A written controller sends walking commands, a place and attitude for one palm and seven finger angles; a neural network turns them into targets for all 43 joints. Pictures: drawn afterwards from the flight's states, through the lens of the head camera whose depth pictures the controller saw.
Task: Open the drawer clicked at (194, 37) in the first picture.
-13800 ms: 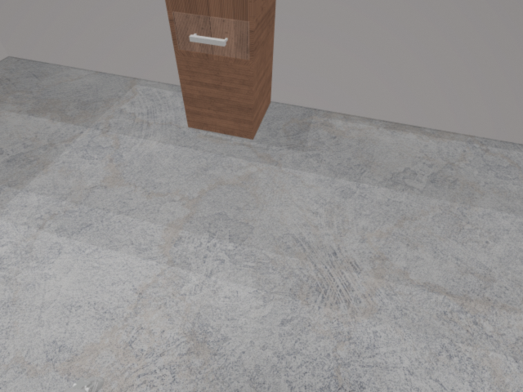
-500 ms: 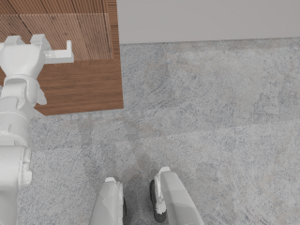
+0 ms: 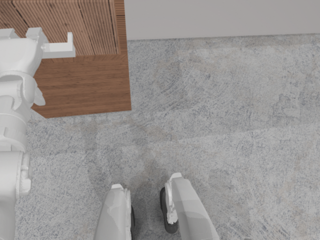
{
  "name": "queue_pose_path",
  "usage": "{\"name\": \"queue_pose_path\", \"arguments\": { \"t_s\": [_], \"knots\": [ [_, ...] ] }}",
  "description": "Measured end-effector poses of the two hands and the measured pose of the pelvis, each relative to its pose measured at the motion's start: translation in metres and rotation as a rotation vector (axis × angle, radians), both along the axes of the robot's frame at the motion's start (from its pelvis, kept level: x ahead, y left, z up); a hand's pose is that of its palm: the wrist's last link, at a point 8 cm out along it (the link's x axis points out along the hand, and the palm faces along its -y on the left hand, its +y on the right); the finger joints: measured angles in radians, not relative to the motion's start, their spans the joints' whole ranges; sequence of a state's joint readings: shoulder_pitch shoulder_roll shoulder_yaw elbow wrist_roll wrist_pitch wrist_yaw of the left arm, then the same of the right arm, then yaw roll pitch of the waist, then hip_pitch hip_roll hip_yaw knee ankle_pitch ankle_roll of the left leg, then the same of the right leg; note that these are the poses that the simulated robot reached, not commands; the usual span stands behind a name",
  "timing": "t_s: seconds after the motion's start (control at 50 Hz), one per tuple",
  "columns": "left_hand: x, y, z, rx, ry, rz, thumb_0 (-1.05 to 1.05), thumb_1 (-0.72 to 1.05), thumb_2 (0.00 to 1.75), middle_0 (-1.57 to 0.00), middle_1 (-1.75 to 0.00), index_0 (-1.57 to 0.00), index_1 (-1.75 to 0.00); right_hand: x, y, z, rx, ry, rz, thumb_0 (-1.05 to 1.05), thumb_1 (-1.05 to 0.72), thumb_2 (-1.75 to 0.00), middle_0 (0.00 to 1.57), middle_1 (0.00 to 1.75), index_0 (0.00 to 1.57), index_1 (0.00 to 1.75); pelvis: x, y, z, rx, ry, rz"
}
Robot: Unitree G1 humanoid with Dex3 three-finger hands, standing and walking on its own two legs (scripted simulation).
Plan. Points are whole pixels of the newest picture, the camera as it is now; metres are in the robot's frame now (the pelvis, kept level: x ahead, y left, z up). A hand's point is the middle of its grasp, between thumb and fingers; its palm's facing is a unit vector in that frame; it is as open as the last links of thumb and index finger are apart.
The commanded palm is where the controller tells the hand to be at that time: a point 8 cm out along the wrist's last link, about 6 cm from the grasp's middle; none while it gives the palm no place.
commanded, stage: lower the fingers behind the handle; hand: left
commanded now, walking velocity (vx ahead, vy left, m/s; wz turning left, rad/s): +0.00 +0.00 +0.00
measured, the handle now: (33, 44) +0.58 +0.26 -0.01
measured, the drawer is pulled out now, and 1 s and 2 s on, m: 0.00 0.00 0.10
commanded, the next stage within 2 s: close the thumb around the handle in 0.14 s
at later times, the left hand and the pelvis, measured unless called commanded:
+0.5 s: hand (33, 69) +0.53 +0.27 -0.03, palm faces -0.07 -0.02 -1.00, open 11.9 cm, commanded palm +0.53 +0.24 +0.02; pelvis +0.00 +0.00 +0.00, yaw +0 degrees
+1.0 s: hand (33, 67) +0.53 +0.27 -0.03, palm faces -0.07 -0.02 -1.00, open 5.8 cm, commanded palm +0.53 +0.24 +0.02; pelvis +0.00 +0.00 +0.00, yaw +0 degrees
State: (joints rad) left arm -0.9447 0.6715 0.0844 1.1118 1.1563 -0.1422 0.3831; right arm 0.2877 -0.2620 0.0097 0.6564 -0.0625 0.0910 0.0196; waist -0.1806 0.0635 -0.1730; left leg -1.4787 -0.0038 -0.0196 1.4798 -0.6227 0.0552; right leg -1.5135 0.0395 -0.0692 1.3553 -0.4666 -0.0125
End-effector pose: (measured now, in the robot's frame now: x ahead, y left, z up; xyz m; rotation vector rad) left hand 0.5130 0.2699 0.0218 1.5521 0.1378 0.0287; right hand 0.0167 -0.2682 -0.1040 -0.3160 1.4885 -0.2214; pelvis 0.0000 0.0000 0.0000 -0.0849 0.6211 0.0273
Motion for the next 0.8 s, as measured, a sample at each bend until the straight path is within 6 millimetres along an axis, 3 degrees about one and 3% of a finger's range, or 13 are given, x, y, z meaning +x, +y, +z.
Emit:
{"name": "queue_pose_path", "arguments": {
  "t_s": [0.28,0.38,0.52,0.8],
  "knots": [
    [-0.0011,-0.0012,0.0007,-0.006,0.0,-0.003,0.0,-0.49,0.3,-0.29,-1.2,-0.32,-1.2,-0.001,0.0023,0.004,0.001,0.003,-0.002,0.0,-0.9,-0.9,0.2,0.3,0.2,0.3,0.0013,0.0014,0.0031,-0.002,-0.003,0.001],
    [-0.0006,-0.0015,0.0007,-0.005,-0.002,-0.001,0.0,-0.41,0.34,-0.3,-1.21,-0.33,-1.21,-0.0002,0.0012,0.0042,-0.002,0.004,0.0,0.0,-0.9,-0.9,0.2,0.3,0.2,0.3,0.0015,0.0013,0.0031,-0.002,-0.003,0.003],
    [0.0001,-0.0017,0.0009,0.0,-0.002,0.002,0.0,-0.14,0.45,-0.32,-1.24,-0.35,-1.24,0.0017,0.0004,0.0047,-0.002,0.002,0.002,0.0,-0.9,-0.9,0.2,0.3,0.2,0.3,0.0018,0.0007,0.0036,-0.002,-0.003,0.003],
    [0.0033,-0.0022,0.002,0.001,0.008,0.005,0.0,0.58,0.76,-0.37,-1.31,-0.4,-1.32,0.0021,-0.0002,0.0037,-0.001,0.0,0.003,0.0,-0.9,-0.9,0.2,0.3,0.2,0.3,0.0024,-0.0011,0.003,0.0,0.001,0.002]
  ]
}}
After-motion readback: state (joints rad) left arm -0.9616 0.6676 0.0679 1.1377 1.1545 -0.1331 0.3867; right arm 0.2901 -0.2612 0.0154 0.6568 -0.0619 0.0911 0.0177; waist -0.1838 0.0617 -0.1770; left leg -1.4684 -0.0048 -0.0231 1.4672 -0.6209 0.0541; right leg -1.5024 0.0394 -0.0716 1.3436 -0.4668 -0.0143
